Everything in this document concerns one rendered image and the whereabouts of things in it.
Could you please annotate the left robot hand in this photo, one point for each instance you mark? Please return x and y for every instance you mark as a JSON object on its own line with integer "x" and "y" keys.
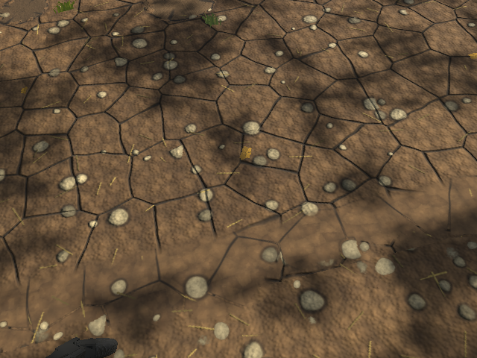
{"x": 87, "y": 348}

